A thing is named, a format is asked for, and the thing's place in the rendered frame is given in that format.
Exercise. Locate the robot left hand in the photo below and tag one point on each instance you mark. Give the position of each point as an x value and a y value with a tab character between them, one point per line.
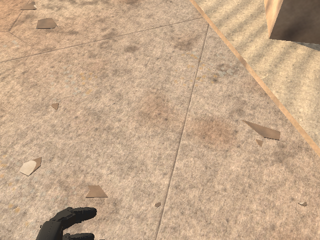
53	229

